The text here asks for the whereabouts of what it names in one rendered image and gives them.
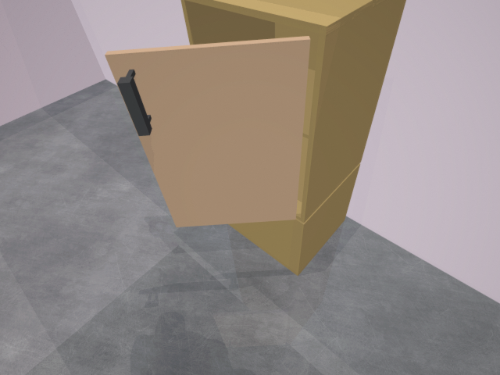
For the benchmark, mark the cupboard door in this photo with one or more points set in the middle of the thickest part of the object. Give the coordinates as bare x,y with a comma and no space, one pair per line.
227,125

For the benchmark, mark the handle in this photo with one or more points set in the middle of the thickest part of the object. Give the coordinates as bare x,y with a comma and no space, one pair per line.
134,104

